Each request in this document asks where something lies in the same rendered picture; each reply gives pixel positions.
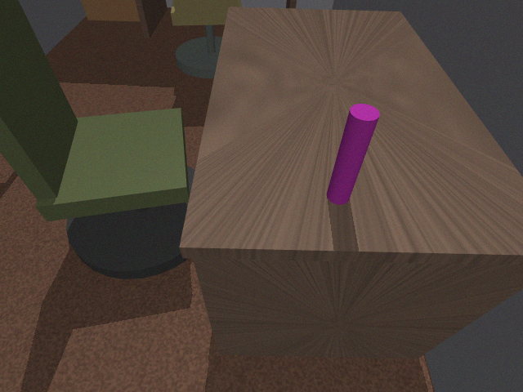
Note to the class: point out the office chair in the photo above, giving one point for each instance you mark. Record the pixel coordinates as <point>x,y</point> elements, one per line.
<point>198,57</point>
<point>121,180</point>

